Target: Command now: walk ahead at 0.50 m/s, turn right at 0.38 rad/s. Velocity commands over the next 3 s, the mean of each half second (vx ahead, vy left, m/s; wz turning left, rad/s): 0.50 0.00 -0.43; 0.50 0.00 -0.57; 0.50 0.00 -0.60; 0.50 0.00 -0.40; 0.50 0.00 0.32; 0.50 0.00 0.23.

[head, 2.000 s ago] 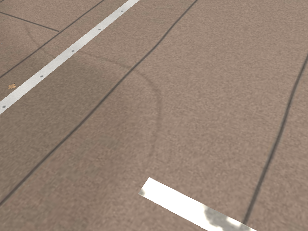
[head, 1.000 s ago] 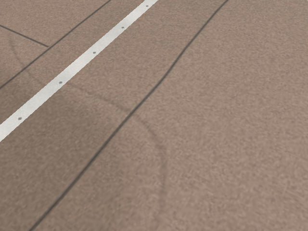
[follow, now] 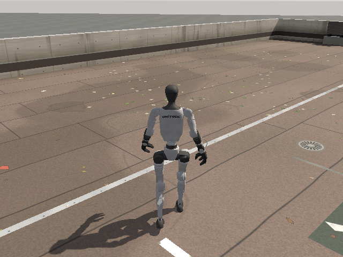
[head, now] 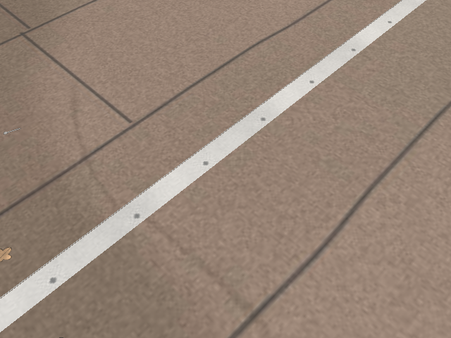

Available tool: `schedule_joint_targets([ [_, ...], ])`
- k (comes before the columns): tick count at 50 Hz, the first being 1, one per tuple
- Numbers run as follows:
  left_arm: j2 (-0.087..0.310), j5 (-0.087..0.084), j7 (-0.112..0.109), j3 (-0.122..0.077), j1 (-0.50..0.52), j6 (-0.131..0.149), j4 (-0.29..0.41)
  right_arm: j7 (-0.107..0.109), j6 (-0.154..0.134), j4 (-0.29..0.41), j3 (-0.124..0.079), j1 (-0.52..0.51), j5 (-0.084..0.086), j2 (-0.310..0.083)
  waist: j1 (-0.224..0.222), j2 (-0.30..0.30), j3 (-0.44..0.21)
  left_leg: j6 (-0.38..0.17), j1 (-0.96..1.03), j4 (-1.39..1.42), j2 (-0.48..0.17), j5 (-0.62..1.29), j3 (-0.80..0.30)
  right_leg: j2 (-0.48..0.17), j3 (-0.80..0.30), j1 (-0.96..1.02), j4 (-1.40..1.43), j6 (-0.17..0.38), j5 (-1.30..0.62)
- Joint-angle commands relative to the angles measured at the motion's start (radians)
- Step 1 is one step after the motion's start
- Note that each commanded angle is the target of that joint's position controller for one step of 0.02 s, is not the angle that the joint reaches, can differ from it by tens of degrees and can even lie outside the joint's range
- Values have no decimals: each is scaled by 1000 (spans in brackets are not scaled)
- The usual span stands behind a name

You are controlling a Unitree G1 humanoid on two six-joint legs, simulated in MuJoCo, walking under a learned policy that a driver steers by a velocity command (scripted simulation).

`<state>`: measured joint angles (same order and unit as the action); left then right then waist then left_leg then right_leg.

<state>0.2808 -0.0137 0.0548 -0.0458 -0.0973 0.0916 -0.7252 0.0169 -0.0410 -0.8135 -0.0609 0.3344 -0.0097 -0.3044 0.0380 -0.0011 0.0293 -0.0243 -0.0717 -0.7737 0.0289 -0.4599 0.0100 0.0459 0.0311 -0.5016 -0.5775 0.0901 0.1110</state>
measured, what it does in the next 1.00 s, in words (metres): walks ahead, turning right: left foot, then right foot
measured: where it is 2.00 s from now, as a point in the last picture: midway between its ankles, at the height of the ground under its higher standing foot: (350, 204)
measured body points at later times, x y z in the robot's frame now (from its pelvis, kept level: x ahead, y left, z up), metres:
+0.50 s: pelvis +0.29 +0.02 +0.01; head +0.32 +0.02 +0.46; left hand +0.39 +0.29 -0.12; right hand +0.44 -0.27 -0.06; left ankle +0.40 +0.11 -0.72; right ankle +0.12 -0.08 -0.66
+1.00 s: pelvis +0.52 -0.11 +0.00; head +0.55 -0.14 +0.44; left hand +0.83 +0.00 -0.08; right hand +0.40 -0.39 -0.13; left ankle +0.43 +0.11 -0.66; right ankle +0.56 -0.23 -0.72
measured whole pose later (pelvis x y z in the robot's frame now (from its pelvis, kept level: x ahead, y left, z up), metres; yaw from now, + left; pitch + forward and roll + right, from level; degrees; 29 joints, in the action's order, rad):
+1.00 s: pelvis +0.52 -0.11 +0.00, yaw -33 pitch +1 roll +2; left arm 0.30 -0.03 0.04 -0.07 -0.10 0.02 -0.60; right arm 0.01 -0.06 -0.82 -0.08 0.29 0.01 -0.31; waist 0.05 -0.01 0.07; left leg 0.04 -0.13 -0.93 -0.08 -0.53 0.10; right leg 0.03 0.04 -0.51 -0.66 0.10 0.17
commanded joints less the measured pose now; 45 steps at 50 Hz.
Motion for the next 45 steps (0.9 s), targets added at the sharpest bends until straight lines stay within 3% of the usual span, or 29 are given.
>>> schedule_joint_targets([
  [1, 182, -10, -15, -60, -293, -3, 2, -26, -75, 131, -7, -19, 31, -122, -146, -153, -280, 11, -706, -608, -7, -34, -149, -351, -732, 835, 267, 264, 216],
  [2, 163, -4, -20, -55, -236, -7, 20, -30, -91, 151, -3, -90, 40, -124, -131, -66, -177, -2, -708, -552, -53, 42, -132, -312, -611, 689, 283, 229, 185],
  [3, 143, 0, -21, -48, -183, -11, 31, -27, -97, 159, -5, -123, 20, -121, -95, 1, -92, 2, -676, -450, -85, 91, -116, -276, -525, 538, 306, 208, 91],
  [4, 121, 8, -25, -38, -151, -11, 44, -22, -91, 160, -14, -122, 1, -127, -62, 0, -61, 11, -612, -379, -111, 126, -113, -242, -465, 439, 330, 197, -6],
  [7, 125, 10, -36, -38, -126, -10, 55, -17, -62, 153, -7, -65, -7, -87, -18, -57, -59, 59, -529, -263, -126, 169, -77, -206, -361, 303, 369, 209, -174],
  [9, 148, 7, -46, -44, -147, -7, 39, -12, -52, 167, 4, -117, -7, -61, -34, -61, -40, 83, -521, -134, -126, 281, -55, -182, -285, 254, 386, 194, -232],
  [12, 164, -6, -57, -49, -204, -15, 14, -12, -60, 199, 14, -247, -4, -32, -89, -61, -25, 90, -446, 97, -84, 502, -48, -129, -239, 214, 372, 140, -148],
  [15, 174, -14, -62, -53, -255, -28, -5, -22, -71, 220, 9, -328, 12, -46, -120, -71, -16, 87, -419, 212, -49, 562, -62, -153, -297, 260, 338, 129, -67],
  [17, 167, -17, -66, -53, -273, -37, -10, -29, -79, 229, -1, -344, 16, -67, -114, -77, -19, 71, -416, 270, -42, 513, -86, -179, -359, 331, 280, 116, -42],
  [19, 170, -12, -70, -58, -264, -44, -7, -33, -87, 225, -12, -315, 18, -90, -85, -102, -26, 45, -371, 296, -39, 430, -92, -199, -415, 374, 218, 97, -57],
  [20, 163, -10, -70, -57, -249, -48, -2, -32, -92, 211, -20, -260, 18, -98, -49, -110, -42, 24, -291, 329, -35, 413, -78, -187, -421, 369, 171, 81, -84],
  [21, 132, -6, -68, -47, -240, -48, 6, -26, -97, 191, -35, -165, 11, -126, 0, -99, -105, -9, -128, 348, -58, 415, -83, -136, -395, 332, 65, 52, -124],
  [22, 76, 10, -64, -26, -235, -44, 28, -17, -98, 178, -51, -16, -4, -183, 66, -5, -244, -75, 122, 321, -217, 380, -227, -74, -319, 218, -195, 15, -7],
  [23, 14, -15, -64, -7, -372, -33, 56, -19, -81, 144, -72, 69, -9, -255, 17, 318, -374, -234, 439, 387, -434, 188, -649, 61, -185, -129, -514, -49, 434],
  [24, 111, -26, -67, -22, -362, -31, 39, -25, -74, 149, -55, 65, 13, -169, 36, 259, -326, -230, 412, 442, -452, -18, -761, -16, -208, -262, -662, -63, 470],
  [25, 165, -24, -66, -39, -266, -36, 49, -21, -69, 158, -39, 22, 14, -113, 59, 152, -196, -186, 298, 458, -410, -17, -614, -51, -201, -299, -707, -70, 375],
  [26, 155, -16, -67, -41, -214, -41, 61, -20, -63, 161, -31, -29, 5, -97, 43, 85, -122, -161, 181, 475, -368, 101, -488, -83, -169, -276, -700, -79, 301],
  [27, 143, -7, -64, -44, -182, -42, 73, -20, -60, 154, -24, -66, 1, -74, 25, 79, -63, -155, 89, 503, -330, 203, -397, -108, -165, -261, -658, -85, 251],
  [28, 127, -12, -59, -46, -187, -48, 78, -18, -61, 149, -18, -86, -5, -61, 0, 109, -40, -145, 24, 531, -304, 266, -320, -133, -160, -218, -631, -87, 219],
  [30, 88, -18, -54, -42, -195, -63, 84, -19, -69, 136, -21, -101, 1, -57, -18, 125, -23, -153, -37, 578, -283, 340, -221, -149, -134, -183, -592, -95, 196],
  [34, 59, -8, -49, -34, -126, -74, 119, -17, -73, 102, -41, -98, 2, -105, -19, 78, -4, -177, -26, 619, -301, 486, -94, -168, -127, -229, -447, -114, 78],
  [39, 37, -9, -19, -22, 10, -60, 150, -9, -56, 68, -51, -78, 13, -141, 26, 56, 26, -137, 7, 619, -278, 538, 70, -149, -53, -162, -179, -90, -128],
  [43, 56, -11, 0, -29, 82, -63, 193, -10, -36, 39, -65, -44, 36, -178, 31, 61, 47, -109, 115, 565, -314, 650, 124, -122, -4, -140, -76, -41, -41],
  [45, 90, -4, 1, -48, 35, -70, 195, -5, -24, 38, -76, -51, 47, -209, -15, 91, -3, -88, 151, 430, -313, 968, 162, -61, 52, -29, -59, 1, 64],
])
